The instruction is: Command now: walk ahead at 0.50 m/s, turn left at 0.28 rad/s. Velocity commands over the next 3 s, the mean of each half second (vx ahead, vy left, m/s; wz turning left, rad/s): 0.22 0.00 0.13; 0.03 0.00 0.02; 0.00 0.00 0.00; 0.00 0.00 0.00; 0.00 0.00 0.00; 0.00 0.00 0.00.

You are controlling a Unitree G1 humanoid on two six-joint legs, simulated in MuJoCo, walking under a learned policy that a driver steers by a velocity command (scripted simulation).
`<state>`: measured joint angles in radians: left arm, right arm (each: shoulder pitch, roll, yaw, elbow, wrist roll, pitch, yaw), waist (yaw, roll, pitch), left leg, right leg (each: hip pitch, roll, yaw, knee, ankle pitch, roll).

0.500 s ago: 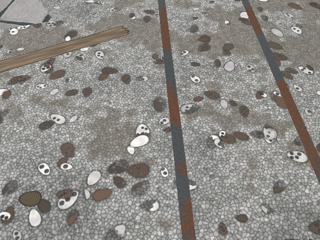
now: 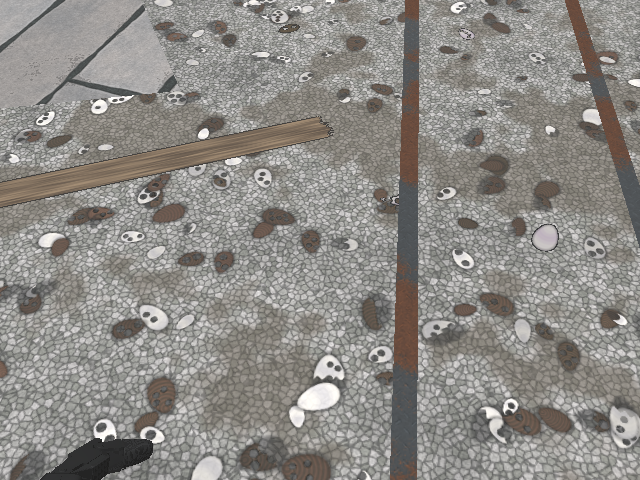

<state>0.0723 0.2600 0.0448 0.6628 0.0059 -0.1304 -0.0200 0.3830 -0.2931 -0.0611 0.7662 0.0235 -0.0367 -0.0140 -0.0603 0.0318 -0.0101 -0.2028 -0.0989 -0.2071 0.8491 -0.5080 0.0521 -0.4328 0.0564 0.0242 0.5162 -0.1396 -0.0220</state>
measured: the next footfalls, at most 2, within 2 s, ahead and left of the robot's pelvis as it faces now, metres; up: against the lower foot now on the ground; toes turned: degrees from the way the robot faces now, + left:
left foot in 0.36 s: +0.27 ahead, +0.13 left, +0.00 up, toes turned +1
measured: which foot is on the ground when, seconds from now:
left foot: up 0.00-0.34, down 0.36-1.00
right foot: down 0.00-1.00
